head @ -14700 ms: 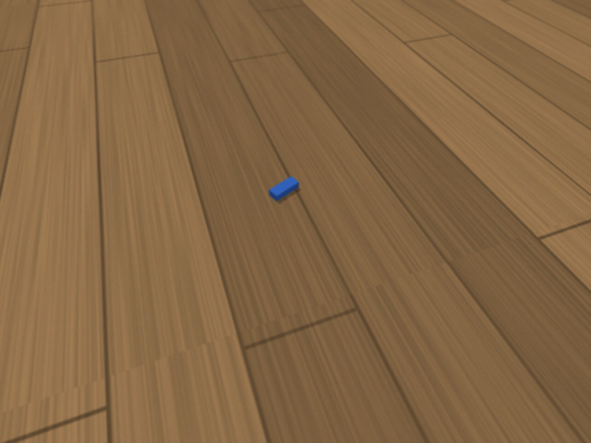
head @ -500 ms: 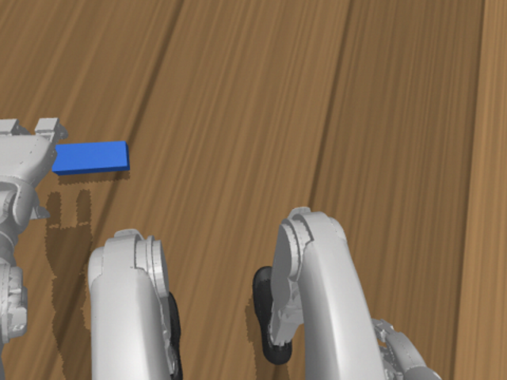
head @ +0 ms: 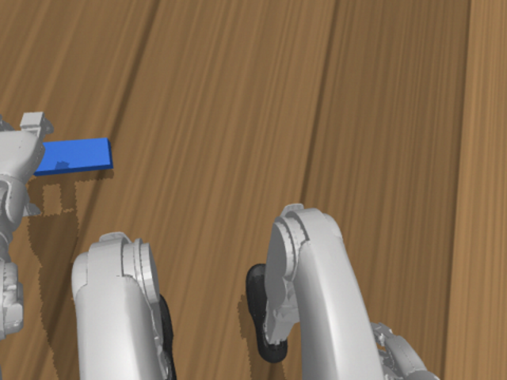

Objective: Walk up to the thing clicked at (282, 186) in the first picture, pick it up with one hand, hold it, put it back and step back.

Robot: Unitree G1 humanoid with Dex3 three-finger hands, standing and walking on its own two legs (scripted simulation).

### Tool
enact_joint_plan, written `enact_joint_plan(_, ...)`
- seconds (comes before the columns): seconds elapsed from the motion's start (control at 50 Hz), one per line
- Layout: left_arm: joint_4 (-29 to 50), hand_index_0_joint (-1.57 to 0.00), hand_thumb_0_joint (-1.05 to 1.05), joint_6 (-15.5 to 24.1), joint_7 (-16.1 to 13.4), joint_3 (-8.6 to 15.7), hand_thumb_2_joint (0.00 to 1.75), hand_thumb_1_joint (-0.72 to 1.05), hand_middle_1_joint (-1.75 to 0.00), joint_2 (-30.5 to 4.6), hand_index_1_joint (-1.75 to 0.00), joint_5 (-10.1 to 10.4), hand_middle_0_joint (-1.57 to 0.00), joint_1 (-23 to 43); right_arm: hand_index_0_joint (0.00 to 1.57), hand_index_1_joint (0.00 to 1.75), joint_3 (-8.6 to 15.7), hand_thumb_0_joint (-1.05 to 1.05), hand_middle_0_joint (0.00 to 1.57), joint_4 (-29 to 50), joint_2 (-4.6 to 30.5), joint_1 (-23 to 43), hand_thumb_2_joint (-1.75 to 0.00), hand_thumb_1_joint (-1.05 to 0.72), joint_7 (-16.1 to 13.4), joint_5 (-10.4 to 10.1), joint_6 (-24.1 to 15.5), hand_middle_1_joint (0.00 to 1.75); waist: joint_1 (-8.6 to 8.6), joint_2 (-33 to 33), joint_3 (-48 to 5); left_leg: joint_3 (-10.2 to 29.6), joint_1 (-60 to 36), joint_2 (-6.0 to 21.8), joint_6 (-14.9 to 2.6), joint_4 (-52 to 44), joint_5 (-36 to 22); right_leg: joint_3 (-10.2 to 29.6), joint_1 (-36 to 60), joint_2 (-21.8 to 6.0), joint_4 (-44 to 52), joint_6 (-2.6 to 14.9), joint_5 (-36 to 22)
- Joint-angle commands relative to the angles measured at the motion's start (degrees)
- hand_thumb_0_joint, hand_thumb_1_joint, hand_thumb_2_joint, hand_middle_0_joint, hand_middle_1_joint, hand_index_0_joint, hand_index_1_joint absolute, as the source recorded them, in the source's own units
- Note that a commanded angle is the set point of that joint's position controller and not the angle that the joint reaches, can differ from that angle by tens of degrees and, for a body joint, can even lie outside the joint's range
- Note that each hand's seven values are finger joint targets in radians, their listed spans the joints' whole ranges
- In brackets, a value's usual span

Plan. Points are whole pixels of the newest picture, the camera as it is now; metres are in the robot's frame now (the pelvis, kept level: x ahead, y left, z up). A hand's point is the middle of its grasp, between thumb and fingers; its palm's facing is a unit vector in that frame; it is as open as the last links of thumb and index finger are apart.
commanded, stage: rise first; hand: left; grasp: from above
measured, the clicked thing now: (71, 156) +0.49 +0.26 -0.31
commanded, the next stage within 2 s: approach in 1.64 s
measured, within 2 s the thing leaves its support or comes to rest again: neither
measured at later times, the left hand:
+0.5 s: hand (28, 168) +0.44 +0.29 -0.20, palm faces -0.47 -0.05 -0.88, open 14.1 cm
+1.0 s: hand (26, 159) +0.45 +0.30 -0.20, palm faces -0.46 -0.05 -0.89, open 14.1 cm
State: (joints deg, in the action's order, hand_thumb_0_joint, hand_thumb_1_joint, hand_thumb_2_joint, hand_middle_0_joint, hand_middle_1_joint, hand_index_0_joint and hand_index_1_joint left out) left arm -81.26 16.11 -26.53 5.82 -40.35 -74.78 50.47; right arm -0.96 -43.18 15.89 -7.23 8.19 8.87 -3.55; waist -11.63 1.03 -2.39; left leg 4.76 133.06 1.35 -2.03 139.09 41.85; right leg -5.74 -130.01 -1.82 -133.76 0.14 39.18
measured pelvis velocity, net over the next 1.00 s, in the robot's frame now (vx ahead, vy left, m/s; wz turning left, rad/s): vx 0.00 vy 0.00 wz -0.03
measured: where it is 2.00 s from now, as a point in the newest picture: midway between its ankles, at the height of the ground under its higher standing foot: (215, 345)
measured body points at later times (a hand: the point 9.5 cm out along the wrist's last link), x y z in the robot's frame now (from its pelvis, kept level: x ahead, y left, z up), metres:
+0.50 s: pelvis +0.00 +0.00 -0.01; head +0.25 +0.07 +0.36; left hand +0.46 +0.29 -0.15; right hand +0.05 -0.28 -0.11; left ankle +0.07 +0.11 -0.29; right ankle +0.10 -0.12 -0.29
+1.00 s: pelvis +0.00 +0.00 -0.01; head +0.25 +0.08 +0.35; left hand +0.47 +0.30 -0.15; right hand +0.04 -0.27 -0.11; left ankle +0.07 +0.11 -0.29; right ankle +0.10 -0.12 -0.29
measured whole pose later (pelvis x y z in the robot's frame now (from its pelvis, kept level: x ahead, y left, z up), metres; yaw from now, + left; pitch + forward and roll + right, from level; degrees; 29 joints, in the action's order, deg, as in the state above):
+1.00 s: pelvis +0.00 +0.00 -0.01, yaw -2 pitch +34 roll -10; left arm -87.0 16.0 -26.2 5.9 -46.1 -76.0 55.6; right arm -5.2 -42.4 16.3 -8.6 8.8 10.4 -4.1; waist -15.0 1.5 -0.8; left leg 6.5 135.1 1.3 -2.3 142.2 41.5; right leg -7.2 -131.0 -1.4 -135.4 -0.3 38.3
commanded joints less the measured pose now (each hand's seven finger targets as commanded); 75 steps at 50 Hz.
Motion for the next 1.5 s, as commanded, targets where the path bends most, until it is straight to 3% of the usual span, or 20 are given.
enact_joint_plan(0.0, 5.9, -0.07, 0.0, -0.4, -2.1, 1.8, 1.0, -0.53, -1.01, -14.1, -1.0, 0.2, -0.07, 14.8, 0.2, 0.3, 4.3, 0.0, 0.2, 0.2, 14.3, -12.9, -0.9, -0.91, -0.4, 0.2, -0.4, 0.3, -0.78, -16.5, -39.2, -1.6, -31.8, -2.2, 0.39, -14.9, -15.5, -2.7, 17.7, 2.6, 11.7, 1.93, -14.3)
enact_joint_plan(0.22, 4.1, -0.07, 0.0, -0.7, -2.3, 1.2, 1.02, -0.55, -1.0, -15.1, -1.01, 0.5, -0.07, 18.5, 0.2, 0.3, 3.3, 0.0, 0.2, 0.2, 14.4, -12.3, -0.9, -0.91, -0.2, 0.5, -1.0, 0.3, -2.24, -14.9, -36.6, -1.9, -27.6, -2.1, -0.17, -13.5, -11.5, -2.8, 17.1, 3.0, 12.0, 1.92, -11.5)
enact_joint_plan(0.3, 5.2, -0.06, 0.0, -0.6, -2.3, 1.5, 1.03, -0.55, -1.01, -15.6, -1.01, 0.3, -0.07, 18.4, 0.2, 0.3, 3.2, 0.0, 0.2, 0.3, 14.6, -12.6, -0.9, -0.91, -0.4, 0.5, -0.9, 0.3, -1.62, -16.2, -39.6, -1.6, -29.5, -2.1, 0.14, -13.7, -13.5, -3.1, 18.2, 3.1, 11.6, 1.92, -13.0)
enact_joint_plan(0.42, 3.1, -0.06, 0.0, -0.6, -2.0, 1.0, 1.03, -0.56, -1.01, -16.1, -1.02, 0.2, -0.06, 19.3, 0.2, 0.3, 2.6, 0.0, 0.2, 0.5, 14.4, -12.4, -0.9, -0.91, -0.2, 0.5, -0.7, 0.3, -2.21, -17.1, -37.4, -1.7, -27.9, -2.2, 0.24, -13.5, -13.1, -3.1, 17.3, 3.2, 11.3, 2.11, -12.8)
enact_joint_plan(0.44, 2.1, -0.06, 0.0, -0.7, -1.9, 0.7, 1.03, -0.56, -1.0, -15.8, -1.01, 0.0, -0.07, 19.4, 0.2, 0.3, 2.3, 0.0, 0.2, 0.3, 14.6, -12.7, -0.9, -0.91, -0.3, 0.7, -0.8, 0.3, -3.13, -15.3, -37.0, -1.7, -27.5, -2.2, 0.0, -12.7, -13.0, -3.2, 17.6, 3.2, 11.4, 1.95, -13.1)
enact_joint_plan(0.48, 3.4, -0.06, 0.0, -0.5, -1.9, 1.8, 1.03, -0.55, -1.0, -17.3, -1.0, 0.1, -0.07, 19.6, 0.2, 0.3, 2.3, 0.0, 0.2, 0.5, 14.8, -12.8, -0.9, -0.9, -0.3, 0.6, -0.6, 0.3, -2.19, -16.4, -38.5, -1.8, -28.1, -2.3, 0.09, -12.8, -14.1, -3.1, 18.4, 3.2, 11.3, 1.96, -13.8)
enact_joint_plan(0.54, 0.5, -0.06, 0.0, -0.7, -1.6, 0.8, 1.02, -0.55, -1.0, -16.0, -1.01, 0.1, -0.07, 19.2, 0.2, 0.3, 1.9, 0.0, 0.2, 0.3, 14.7, -13.1, -0.9, -0.9, -0.2, 0.8, -0.8, 0.3, -3.51, -15.9, -36.7, -1.6, -27.8, -2.2, 0.14, -12.5, -13.9, -3.3, 17.7, 3.2, 10.9, 1.9, -13.8)
enact_joint_plan(0.6, 1.8, -0.06, 0.0, -0.2, -1.7, 1.8, 1.03, -0.55, -1.0, -19.0, -1.0, -0.1, -0.07, 20.8, 0.2, 0.3, 1.5, 0.0, 0.2, 0.6, 15.2, -12.9, -0.9, -0.9, -0.2, 0.8, -0.6, 0.3, -2.99, -16.9, -38.0, -1.5, -27.4, -2.2, 0.13, -12.5, -14.0, -3.4, 18.5, 3.2, 10.8, 1.94, -13.8)
enact_joint_plan(0.68, 0.4, -0.06, 0.0, 0.2, -1.5, 1.8, 1.03, -0.56, -0.99, -19.2, -1.0, -0.6, -0.07, 21.8, 0.2, 0.3, 0.8, 0.0, 0.2, 0.7, 15.4, -13.3, -0.9, -0.9, 0.0, 1.5, -0.8, 0.3, -4.34, -16.6, -35.8, -1.4, -26.2, -2.3, -0.01, -12.3, -12.8, -3.7, 18.2, 3.3, 11.0, 1.81, -12.9)
enact_joint_plan(0.74, 1.3, -0.07, 0.0, 0.5, -1.7, 2.3, 1.03, -0.55, -1.0, -20.2, -1.01, -0.5, -0.07, 21.8, 0.2, 0.3, 0.8, 0.0, 0.2, 0.7, 15.4, -13.0, -0.9, -0.9, -0.2, 1.7, -0.9, 0.3, -3.52, -17.6, -37.0, -1.5, -26.9, -2.2, 0.09, -12.5, -11.9, -3.7, 18.4, 3.4, 11.3, 1.82, -12.0)
enact_joint_plan(0.9, 0.5, -0.06, 0.0, -0.3, -1.6, 1.4, 1.03, -0.55, -1.0, -19.5, -1.0, -0.8, -0.07, 20.9, 0.2, 0.3, 0.4, 0.0, 0.2, 0.8, 15.3, -13.5, -0.9, -0.9, 0.2, 1.7, -0.9, 0.3, -4.2, -18.8, -36.6, -1.3, -27.6, -2.0, 0.31, -12.1, -13.6, -4.0, 17.9, 3.6, 10.6, 2.0, -13.9)
enact_joint_plan(0.92, 2.8, -0.06, 0.0, -0.3, -1.6, 1.8, 1.03, -0.55, -1.0, -19.8, -1.0, -0.3, -0.07, 21.1, 0.2, 0.3, 0.7, 0.0, 0.2, 0.9, 15.5, -13.3, -0.9, -0.9, 0.1, 1.4, -0.7, 0.3, -3.2, -19.3, -38.3, -1.2, -28.6, -2.0, 0.45, -12.8, -14.3, -4.0, 18.4, 3.5, 10.7, 2.04, -14.3)
enact_joint_plan(0.98, 0.5, -0.06, 0.0, -0.7, -1.0, 0.5, 1.01, -0.54, -1.01, -18.5, -1.01, -0.1, -0.07, 21.6, 0.2, 0.3, 0.3, 0.0, 0.2, 0.8, 15.4, -13.5, -0.9, -0.9, 0.3, 1.5, -0.8, 0.3, -4.76, -18.5, -36.0, -0.9, -27.8, -1.8, 0.38, -12.2, -14.1, -4.2, 17.2, 3.4, 10.4, 1.97, -14.4)
enact_joint_plan(1.0, 2.5, -0.06, 0.0, -0.6, -1.0, 1.1, 1.03, -0.55, -1.0, -19.3, -1.01, -0.2, -0.07, 21.5, 0.2, 0.3, 0.5, 0.0, 0.2, 0.9, 15.6, -13.6, -0.9, -0.9, 0.3, 1.3, -0.7, 0.3, -3.86, -19.3, -37.0, -1.0, -28.4, -1.9, 0.41, -12.6, -15.0, -4.1, 18.0, 3.5, 10.7, 1.95, -15.1)
enact_joint_plan(1.16, 4.0, -0.07, 0.0, -0.2, -0.1, 1.6, 1.02, -0.54, -0.99, -20.0, -0.99, 0.1, -0.08, 21.4, 0.2, 0.3, 0.7, 0.0, 0.2, 1.6, 15.6, -13.7, -0.9, -0.9, 0.4, 0.7, -0.7, 0.3, -3.37, -20.7, -37.2, -0.5, -29.4, -1.9, 0.8, -13.8, -13.7, -4.3, 16.8, 3.2, 10.4, 2.16, -13.5)
enact_joint_plan(1.22, 5.0, -0.07, 0.0, 0.1, 0.2, 1.1, 1.02, -0.54, -1.0, -19.5, -1.01, -0.2, -0.08, 22.3, 0.2, 0.3, 0.6, 0.0, 0.2, 1.5, 15.5, -13.9, -0.9, -0.9, 0.3, 0.5, -0.5, 0.3, -3.8, -19.8, -38.2, -0.8, -29.3, -2.0, 0.6, -13.2, -14.3, -4.1, 17.9, 3.3, 10.9, 2.02, -14.4)
enact_joint_plan(1.32, -0.2, -0.08, 0.0, 0.0, 0.4, -0.2, 1.01, -0.53, -0.99, -17.7, -0.99, 0.0, -0.09, 20.8, 0.2, 0.3, 0.3, 0.0, 0.2, 1.4, 15.3, -14.0, -0.9, -0.9, 0.3, 0.6, -0.8, 0.3, -4.84, -17.1, -34.1, -0.9, -26.7, -2.0, 0.28, -13.1, -11.5, -4.1, 16.6, 3.4, 11.6, 1.99, -12.1)
enact_joint_plan(1.38, 2.4, -0.08, 0.0, 0.3, 0.3, 0.9, 1.02, -0.54, -0.98, -20.1, -0.99, -0.1, -0.09, 21.8, 0.2, 0.3, 0.4, 0.0, 0.2, 1.5, 15.5, -13.8, -0.9, -0.9, 0.1, 0.4, -0.9, 0.3, -3.5, -17.4, -36.0, -1.1, -27.3, -2.0, 0.23, -13.3, -11.9, -4.0, 17.4, 3.5, 11.9, 2.0, -12.1)
enact_joint_plan(1.42, 1.7, -0.09, 0.0, 0.3, 0.2, 0.4, 1.0, -0.52, -0.98, -18.9, -0.99, 0.0, -0.09, 22.1, 0.2, 0.3, 0.3, 0.0, 0.2, 1.8, 15.6, -14.0, -0.9, -0.9, 0.3, 0.5, -1.2, 0.3, -4.43, -18.9, -34.7, -0.5, -28.1, -1.9, 0.6, -13.8, -11.7, -4.2, 15.9, 3.2, 10.9, 2.08, -12.0)
enact_joint_plan(1.48, 3.3, -0.09, 0.0, 0.5, -0.2, 1.6, 1.0, -0.52, -0.97, -21.0, -0.97, -0.6, -0.1, 22.5, 0.2, 0.3, 0.3, 0.0, 0.2, 2.0, 15.7, -13.9, -0.9, -0.9, 0.2, 0.4, -1.2, 0.3, -3.82, -18.9, -36.6, -0.8, -28.3, -2.0, 0.51, -13.7, -12.5, -4.1, 17.2, 3.4, 11.1, 2.09, -12.5)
